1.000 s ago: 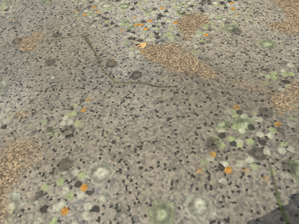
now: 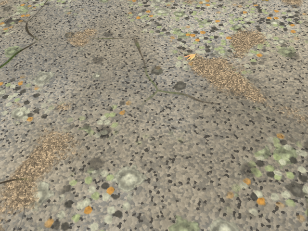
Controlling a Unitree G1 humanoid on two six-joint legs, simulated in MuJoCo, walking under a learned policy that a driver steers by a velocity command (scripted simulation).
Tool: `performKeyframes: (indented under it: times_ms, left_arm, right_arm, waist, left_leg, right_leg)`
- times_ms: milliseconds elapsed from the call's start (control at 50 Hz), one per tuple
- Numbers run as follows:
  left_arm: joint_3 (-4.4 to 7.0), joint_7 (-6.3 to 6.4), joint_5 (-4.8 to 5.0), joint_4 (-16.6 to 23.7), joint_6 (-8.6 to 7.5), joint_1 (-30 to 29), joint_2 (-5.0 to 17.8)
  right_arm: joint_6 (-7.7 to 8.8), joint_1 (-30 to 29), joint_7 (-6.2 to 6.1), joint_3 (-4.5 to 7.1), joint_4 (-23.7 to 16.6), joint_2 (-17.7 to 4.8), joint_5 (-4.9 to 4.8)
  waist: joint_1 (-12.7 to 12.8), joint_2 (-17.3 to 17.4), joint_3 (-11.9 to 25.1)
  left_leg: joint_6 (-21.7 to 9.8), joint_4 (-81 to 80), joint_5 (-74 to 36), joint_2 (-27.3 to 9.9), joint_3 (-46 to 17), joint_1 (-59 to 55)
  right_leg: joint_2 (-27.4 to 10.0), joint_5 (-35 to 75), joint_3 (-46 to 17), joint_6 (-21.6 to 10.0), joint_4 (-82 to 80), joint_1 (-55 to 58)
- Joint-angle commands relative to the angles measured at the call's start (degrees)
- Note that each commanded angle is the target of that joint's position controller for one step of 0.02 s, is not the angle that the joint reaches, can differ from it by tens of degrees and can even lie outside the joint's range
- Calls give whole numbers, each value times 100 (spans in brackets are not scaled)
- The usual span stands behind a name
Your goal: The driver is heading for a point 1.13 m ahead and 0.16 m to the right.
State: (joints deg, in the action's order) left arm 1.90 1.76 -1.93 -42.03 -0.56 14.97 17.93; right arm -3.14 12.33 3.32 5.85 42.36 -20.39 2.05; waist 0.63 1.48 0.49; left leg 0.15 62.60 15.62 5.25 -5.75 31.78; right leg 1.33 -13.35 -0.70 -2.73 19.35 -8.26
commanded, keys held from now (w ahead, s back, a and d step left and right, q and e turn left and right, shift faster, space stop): w+shift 0.22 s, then w+e+shift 0.78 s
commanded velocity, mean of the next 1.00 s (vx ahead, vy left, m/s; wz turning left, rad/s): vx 0.89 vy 0.00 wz -0.41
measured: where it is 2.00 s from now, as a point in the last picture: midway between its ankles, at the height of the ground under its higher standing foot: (203, 103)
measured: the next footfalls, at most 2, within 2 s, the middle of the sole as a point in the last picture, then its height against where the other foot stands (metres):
left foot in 0.36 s outside the picture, level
right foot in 0.82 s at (164, 194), level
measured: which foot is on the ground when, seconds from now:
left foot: up 0.00-0.34, down 0.36-0.82, up 0.84-1.00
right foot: down 0.00-0.36, up 0.38-0.80, down 0.82-1.00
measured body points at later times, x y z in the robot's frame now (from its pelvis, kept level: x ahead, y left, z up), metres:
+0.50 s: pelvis +0.25 +0.10 -0.01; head +0.27 +0.11 +0.44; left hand +0.24 +0.37 -0.15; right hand +0.39 -0.15 -0.12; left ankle +0.24 +0.20 -0.75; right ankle +0.15 -0.04 -0.65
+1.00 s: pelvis +0.66 +0.04 -0.03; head +0.69 +0.05 +0.42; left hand +0.79 +0.31 -0.16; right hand +0.74 -0.25 -0.10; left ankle +0.73 +0.22 -0.65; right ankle +0.65 +0.05 -0.75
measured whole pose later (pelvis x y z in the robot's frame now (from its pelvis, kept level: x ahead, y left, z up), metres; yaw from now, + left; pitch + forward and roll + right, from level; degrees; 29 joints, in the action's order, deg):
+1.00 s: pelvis +0.66 +0.04 -0.03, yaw -28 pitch -1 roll -1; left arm 4.1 -0.4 -0.9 -50.8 -1.3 23.5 18.4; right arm 4.7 5.5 0.1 -1.3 38.3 -12.3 4.0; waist 2.2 -0.5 -2.8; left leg 2.6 74.6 20.1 -6.2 -7.1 32.4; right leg 13.6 -16.4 0.5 -12.0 29.7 -12.1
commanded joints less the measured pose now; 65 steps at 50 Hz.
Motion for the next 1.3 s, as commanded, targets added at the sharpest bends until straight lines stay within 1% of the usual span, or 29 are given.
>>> performKeyframes:
  times_ms: [20, 160, 280, 320, 340, 360, 380, 400, 440, 500, 600, 720, 780, 800, 820, 840, 860, 880, 920, 960, 1040, 1100, 1160, 1200, 1220, 1240, 1260, 1280, 1300]
  left_arm:
    - [193, -103, -4, 185, -293, 191, 739]
    - [255, -167, 66, -280, -502, 994, 791]
    - [207, -191, 68, -720, -508, 1439, 669]
    - [260, -199, 119, -789, -467, 1219, 909]
    - [273, -214, 167, -793, -474, 1001, 969]
    - [250, -246, 186, -672, -534, 801, 931]
    - [36, -303, 236, -315, -571, 926, 4]
    - [146, -273, 296, -272, -551, 670, 328]
    - [182, -339, 234, -317, -437, 508, 334]
    - [171, -489, 59, -522, -163, 673, 38]
    - [109, -625, 132, -111, -3, -409, -147]
    - [-35, -727, 126, 359, -19, -1385, -50]
    - [111, -626, 147, 13, 54, 17, 441]
    - [258, -550, 134, -328, 67, 1207, 731]
    - [444, -427, 166, -659, 27, 2175, 1004]
    - [548, -295, 308, -687, 60, 1558, 1131]
    - [625, -317, 47, -419, 89, 1027, 1786]
    - [644, -275, 84, -259, 79, 1075, 1567]
    - [486, -193, 53, -397, -21, 719, 933]
    - [388, -136, 91, -318, -226, 412, 792]
    - [411, -192, 136, -257, -455, 421, 881]
    - [462, -276, 237, -368, -487, 777, 896]
    - [452, -249, 223, -529, -510, 1083, 875]
    - [490, -197, 121, -578, -504, 1047, 1163]
    - [511, -198, 50, -568, -488, 805, 1305]
    - [450, -193, -17, -477, -512, 461, 1065]
    - [201, -195, 143, -246, -546, 1090, -9]
    - [80, -216, 238, -223, -564, 1373, 58]
    - [131, -173, 134, -261, -495, 704, 416]
  right_arm:
    - [134, -321, 103, -1, -395, -287, 32]
    - [297, -1177, 113, -78, -547, -272, 44]
    - [475, -2079, 219, -303, -959, -21, 17]
    - [533, -1266, 106, -269, -801, -103, 10]
    - [595, -87, -13, -173, -434, -257, 10]
    - [658, 1219, -171, -15, -37, -637, 94]
    - [711, 1966, -309, 129, -2, -1383, 243]
    - [719, 1719, -339, 74, -145, -1264, 181]
    - [718, 643, -332, -120, -121, -501, 102]
    - [816, 399, -345, -261, 16, -16, -31]
    - [1014, 696, -271, -318, 394, 260, -80]
    - [1000, 1036, -489, -309, 677, -138, -57]
    - [806, 774, -683, -150, 558, -736, 3]
    - [716, 412, -685, -99, 421, -863, 52]
    - [640, 146, -599, -67, 338, -862, 29]
    - [703, -156, -410, -253, 198, -90, 69]
    - [854, 398, -396, -370, -515, 158, -61]
    - [1035, 21, -396, -415, -642, -93, 25]
    - [1092, -168, -364, -419, -592, -228, 68]
    - [818, -36, -348, -479, -525, -140, 263]
    - [643, -1141, -231, -619, -1025, 92, 149]
    - [679, -1544, -188, -691, -1167, 255, -34]
    - [737, -1596, -215, -606, -1168, 49, -6]
    - [778, -689, -300, -407, -895, -352, 0]
    - [792, 277, -376, -287, -640, -550, -48]
    - [787, 1509, -492, -152, -327, -825, -10]
    - [836, 2013, -514, -18, -207, -1355, 255]
    - [785, 1596, -385, 15, -171, -1249, 173]
    - [786, 830, -331, -61, -310, -677, 133]
  waist:
    - [121, -733, -437]
    - [448, -803, -742]
    - [533, -950, -999]
    - [-4, -1007, -701]
    - [-658, -706, -116]
    - [-1278, -277, 792]
    - [-1292, 1412, 1790]
    - [-1242, 955, 1764]
    - [-532, 358, 336]
    - [-92, 627, -250]
    - [10, 348, -854]
    - [138, 139, -873]
    - [1023, 587, 101]
    - [1583, 587, 584]
    - [1960, 134, 875]
    - [1381, -1240, 178]
    - [476, -1723, 894]
    - [737, -532, 1140]
    - [84, 518, -253]
    - [-318, 585, -574]
    - [-123, 254, -870]
    - [307, -156, -546]
    - [476, -345, -294]
    - [14, -494, 341]
    - [-609, -522, 799]
    - [-1266, -469, 1254]
    - [-794, 1308, 1971]
    - [-490, 1876, 2089]
    - [-415, 720, 792]
  left_leg:
    - [10, 403, -433, -253, -175, 1379]
    - [138, -999, -691, -352, -198, 1804]
    - [-217, -2679, -320, -711, 863, 467]
    - [-412, -3035, 127, -330, 1044, -1059]
    - [-486, -3282, -215, -170, 1023, -2639]
    - [-550, -3211, 132, -616, 529, -4634]
    - [-752, -4040, 3231, -2714, -2229, -6124]
    - [-737, -5038, 4092, -3079, -3900, -5186]
    - [-537, -4986, 2385, -2626, -2042, -3728]
    - [-314, -5383, 877, -2068, -427, -2753]
    - [-51, -5738, -1378, -1625, 1295, -2533]
    - [150, -5369, -6141, -1550, 2335, -3198]
    - [145, -3264, -8820, -1929, 2219, -3648]
    - [44, -1790, -8724, -2029, 2041, -3245]
    - [-69, 464, -6487, -1670, 2003, -2375]
    - [-107, 2559, 227, -427, 1789, -440]
    - [196, 4004, 1370, -139, 720, 1729]
    - [73, 3548, 962, -407, -48, 2085]
    - [54, 2150, 509, -924, -31, 1606]
    - [253, 1458, 544, -1166, -5, 883]
    - [506, -886, -620, -1266, 474, -53]
    - [285, -2418, -2228, -964, 724, -732]
    - [-4, -3176, -2340, -754, 739, -911]
    - [-192, -3214, -1369, -381, 773, -1658]
    - [-270, -3270, -972, -377, 841, -2587]
    - [-353, -2956, -254, -843, 452, -3964]
    - [-849, -3398, 1741, -2537, -2340, -5485]
    - [-1231, -4847, 2952, -2955, -4935, -5473]
    - [-1251, -4949, 2465, -2730, -3949, -4474]
  right_leg:
    - [-1371, -2250, -1527, -350, -1293, 478]
    - [-1660, -1752, -1221, -671, -1573, 1079]
    - [-1709, -300, -813, -821, -1699, 634]
    - [-1713, 2155, -632, -832, -941, 201]
    - [-1464, 3571, -255, -721, 377, -266]
    - [-1012, 3054, 15, -594, 2129, -1462]
    - [-214, -980, 135, -400, 4488, -3214]
    - [52, -1214, -679, -540, 5423, -3582]
    - [-622, -197, -505, -495, 5459, -3659]
    - [-906, 144, -288, -261, 5352, -3327]
    - [-793, 1246, 117, -238, 4997, -3873]
    - [-121, 1597, 1323, -668, 2756, -2745]
    - [396, 843, 1386, -949, 2594, -998]
    - [424, 468, 1075, -1160, 2470, 179]
    - [336, 348, 530, -1448, 1725, 1477]
    - [-33, 209, -358, -1556, 1573, 1836]
    - [-1218, 254, -3417, -2779, 995, 3183]
    - [-1615, -1055, -4539, -2773, -186, 3063]
    - [-1338, -1166, -3882, -2154, -803, 1059]
    - [-821, -422, -3027, -1947, -838, -277]
    - [-80, 507, -2054, -1685, -1130, -1706]
    - [-15, 1855, -1763, -1282, -1028, -1146]
    - [-335, 3191, -1755, -1020, -628, 146]
    - [-507, 4991, -1717, -788, 592, 964]
    - [-428, 5181, -1555, -675, 1763, 816]
    - [-217, 4326, -1371, -596, 3384, -172]
    - [514, -97, -982, -390, 5706, -1978]
    - [683, -1108, -918, -392, 6362, -3090]
    - [194, -515, -784, -388, 6290, -3438]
